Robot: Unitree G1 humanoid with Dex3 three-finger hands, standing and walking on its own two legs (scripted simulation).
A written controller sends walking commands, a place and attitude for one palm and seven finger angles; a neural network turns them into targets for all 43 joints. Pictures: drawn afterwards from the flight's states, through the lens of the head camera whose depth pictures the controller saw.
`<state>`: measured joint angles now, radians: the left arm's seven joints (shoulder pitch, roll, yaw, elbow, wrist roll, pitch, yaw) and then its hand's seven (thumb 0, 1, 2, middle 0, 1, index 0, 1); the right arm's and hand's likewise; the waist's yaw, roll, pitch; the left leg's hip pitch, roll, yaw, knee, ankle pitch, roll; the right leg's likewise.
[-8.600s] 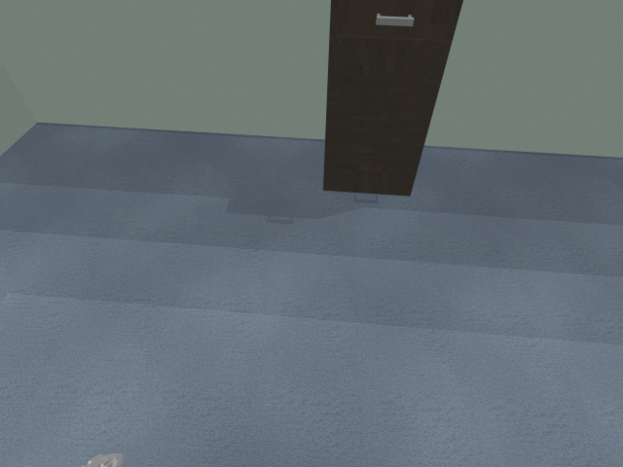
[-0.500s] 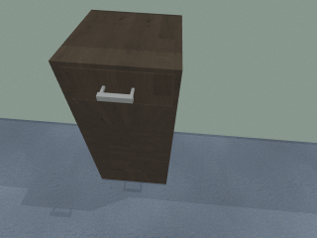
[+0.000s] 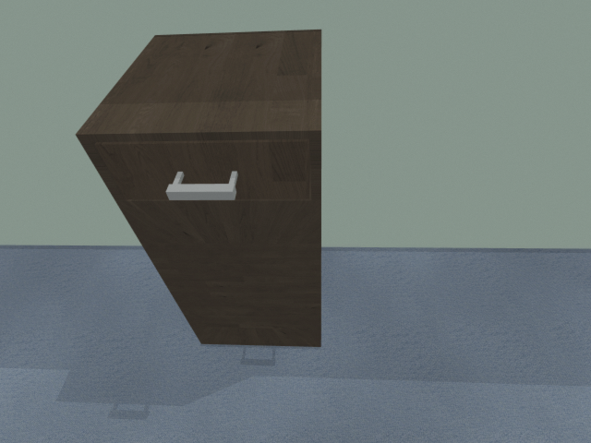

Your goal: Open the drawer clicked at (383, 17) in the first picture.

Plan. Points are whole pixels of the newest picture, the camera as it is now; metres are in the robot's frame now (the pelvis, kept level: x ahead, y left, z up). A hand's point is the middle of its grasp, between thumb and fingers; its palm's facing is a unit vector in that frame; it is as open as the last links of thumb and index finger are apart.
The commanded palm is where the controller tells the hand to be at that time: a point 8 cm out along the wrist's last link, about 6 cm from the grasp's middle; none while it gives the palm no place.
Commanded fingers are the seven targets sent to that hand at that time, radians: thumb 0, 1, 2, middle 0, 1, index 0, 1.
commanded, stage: look again from close up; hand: left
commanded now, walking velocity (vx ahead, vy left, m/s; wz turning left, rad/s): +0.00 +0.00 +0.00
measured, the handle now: (204, 184) +0.54 +0.20 +0.04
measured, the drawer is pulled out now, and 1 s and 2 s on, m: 0.00 0.00 0.00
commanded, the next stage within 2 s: raise the hand with hooked fingers in 0.04 s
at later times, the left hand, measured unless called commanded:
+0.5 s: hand (161, 421) +0.16 +0.19 -0.03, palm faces -0.03 -0.17 -0.99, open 8.2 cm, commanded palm +0.14 +0.21 +0.00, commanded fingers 0.00 0.46 0.71 -0.23 -0.58 -0.23 -0.58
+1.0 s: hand (132, 366) +0.21 +0.22 +0.03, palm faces +0.02 -0.08 -1.00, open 11.1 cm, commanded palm +0.18 +0.23 +0.09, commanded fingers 0.00 -0.13 0.46 -0.27 -0.96 -0.27 -0.96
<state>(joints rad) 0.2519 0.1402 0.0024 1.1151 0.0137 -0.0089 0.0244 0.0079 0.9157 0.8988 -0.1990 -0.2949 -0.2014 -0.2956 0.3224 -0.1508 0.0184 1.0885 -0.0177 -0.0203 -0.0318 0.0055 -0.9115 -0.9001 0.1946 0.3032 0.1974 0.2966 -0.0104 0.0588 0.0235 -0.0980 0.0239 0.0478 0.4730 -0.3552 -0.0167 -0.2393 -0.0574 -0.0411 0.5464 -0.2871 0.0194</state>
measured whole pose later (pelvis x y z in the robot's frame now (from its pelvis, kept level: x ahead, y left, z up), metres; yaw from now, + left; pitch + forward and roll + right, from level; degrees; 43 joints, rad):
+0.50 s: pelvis -0.04 -0.02 -0.03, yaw -3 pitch +8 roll +3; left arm 0.40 0.31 -0.05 0.02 1.04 -0.07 0.39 0.01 0.68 0.80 -0.21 -0.44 -0.22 -0.44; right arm 0.06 -0.29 -0.07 0.53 -0.06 -0.03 0.02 0.01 -0.91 -0.90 0.19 0.30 0.19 0.30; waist 0.07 0.00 -0.10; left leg -0.45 0.04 0.10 0.71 -0.40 -0.04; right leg -0.63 -0.04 0.03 0.79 -0.31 -0.02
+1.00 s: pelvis -0.04 +0.00 -0.01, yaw -1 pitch +3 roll +1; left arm 0.20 0.39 -0.06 -0.04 1.01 0.01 0.23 0.00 0.09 0.55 -0.28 -0.81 -0.28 -0.82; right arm 0.19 -0.21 0.02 0.62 -0.05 0.06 -0.02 0.01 -0.90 -0.90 0.20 0.30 0.20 0.30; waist 0.06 0.07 -0.02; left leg -0.31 0.02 0.06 0.63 -0.36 -0.01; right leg -0.45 -0.06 -0.01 0.65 -0.26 0.01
